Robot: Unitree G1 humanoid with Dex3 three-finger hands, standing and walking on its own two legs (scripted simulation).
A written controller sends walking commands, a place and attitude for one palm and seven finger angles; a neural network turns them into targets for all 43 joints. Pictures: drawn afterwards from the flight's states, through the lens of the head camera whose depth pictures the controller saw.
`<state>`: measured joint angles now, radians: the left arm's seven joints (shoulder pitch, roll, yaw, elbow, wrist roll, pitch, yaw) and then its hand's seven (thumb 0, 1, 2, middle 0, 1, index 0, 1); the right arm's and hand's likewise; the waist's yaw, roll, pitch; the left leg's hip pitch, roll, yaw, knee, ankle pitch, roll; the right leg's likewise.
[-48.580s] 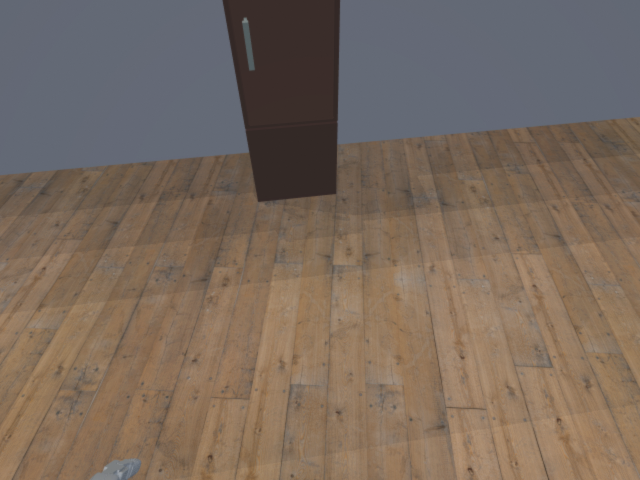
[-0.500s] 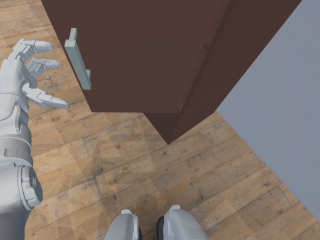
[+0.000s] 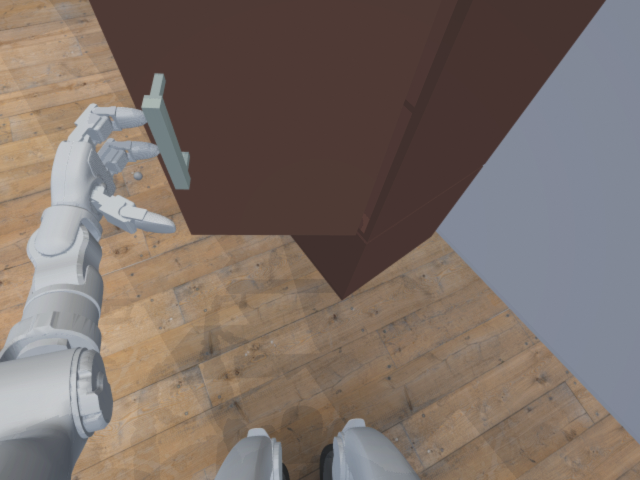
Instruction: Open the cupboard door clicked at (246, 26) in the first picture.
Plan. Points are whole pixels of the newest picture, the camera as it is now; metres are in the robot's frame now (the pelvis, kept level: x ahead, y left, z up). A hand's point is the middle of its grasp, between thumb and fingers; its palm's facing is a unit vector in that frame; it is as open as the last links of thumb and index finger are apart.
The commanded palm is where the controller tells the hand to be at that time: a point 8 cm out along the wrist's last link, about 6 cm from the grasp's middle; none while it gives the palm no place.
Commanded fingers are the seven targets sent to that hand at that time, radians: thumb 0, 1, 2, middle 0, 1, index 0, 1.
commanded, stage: slide the fingers in behind the handle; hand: left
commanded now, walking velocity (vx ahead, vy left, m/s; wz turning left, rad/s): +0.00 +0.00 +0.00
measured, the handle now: (171, 136) +0.53 +0.18 +0.05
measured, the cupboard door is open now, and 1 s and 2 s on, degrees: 56 56 56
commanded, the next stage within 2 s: close the thumb around the handle in 1.16 s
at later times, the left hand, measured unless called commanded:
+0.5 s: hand (181, 171) +0.48 +0.16 +0.05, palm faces +0.00 -1.00 -0.03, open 14.0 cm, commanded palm +0.45 +0.21 +0.05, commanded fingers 0.00 -0.50 0.30 -0.30 -1.20 -0.30 -1.20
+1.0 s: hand (188, 174) +0.47 +0.15 +0.05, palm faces +0.02 -1.00 -0.03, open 14.2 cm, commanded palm +0.45 +0.20 +0.05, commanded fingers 0.00 -0.50 0.30 -0.30 -1.20 -0.30 -1.20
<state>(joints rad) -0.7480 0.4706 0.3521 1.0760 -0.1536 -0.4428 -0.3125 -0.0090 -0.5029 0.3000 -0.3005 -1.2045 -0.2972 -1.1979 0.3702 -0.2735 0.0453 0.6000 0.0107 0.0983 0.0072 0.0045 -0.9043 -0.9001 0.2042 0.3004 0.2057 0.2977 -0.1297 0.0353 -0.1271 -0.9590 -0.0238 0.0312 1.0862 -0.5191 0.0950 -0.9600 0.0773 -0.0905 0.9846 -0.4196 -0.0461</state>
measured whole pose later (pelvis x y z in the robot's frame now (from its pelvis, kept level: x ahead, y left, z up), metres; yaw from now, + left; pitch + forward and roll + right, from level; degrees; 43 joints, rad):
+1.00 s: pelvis +0.00 -0.03 +0.00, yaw +1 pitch +23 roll -2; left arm -0.78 0.39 0.30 1.11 -0.13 -0.49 -0.19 -0.01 -0.50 0.30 -0.30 -1.20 -0.27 -1.20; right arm 0.35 -0.27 0.03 0.62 0.00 0.06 0.02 0.00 -0.91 -0.90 0.20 0.30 0.20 0.30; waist -0.13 0.03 -0.13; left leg -0.96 -0.02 0.03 1.09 -0.52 0.06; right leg -0.98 0.08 -0.10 1.02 -0.44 -0.08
